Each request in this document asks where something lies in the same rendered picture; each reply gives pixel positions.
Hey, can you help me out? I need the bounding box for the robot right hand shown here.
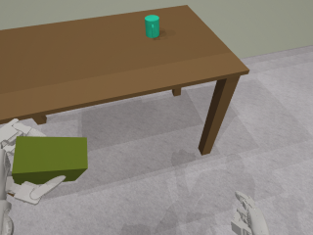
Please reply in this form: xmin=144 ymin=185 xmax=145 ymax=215
xmin=231 ymin=191 xmax=270 ymax=235

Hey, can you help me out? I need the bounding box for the sponge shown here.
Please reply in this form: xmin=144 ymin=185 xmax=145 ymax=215
xmin=12 ymin=136 xmax=88 ymax=185

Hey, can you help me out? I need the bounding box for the robot left forearm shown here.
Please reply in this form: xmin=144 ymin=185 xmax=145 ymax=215
xmin=0 ymin=200 xmax=15 ymax=235

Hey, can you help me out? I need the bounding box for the robot left hand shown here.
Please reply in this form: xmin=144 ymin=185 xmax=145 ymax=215
xmin=0 ymin=118 xmax=66 ymax=206

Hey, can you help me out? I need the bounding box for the table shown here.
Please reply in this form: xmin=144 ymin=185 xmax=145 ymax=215
xmin=0 ymin=5 xmax=249 ymax=197

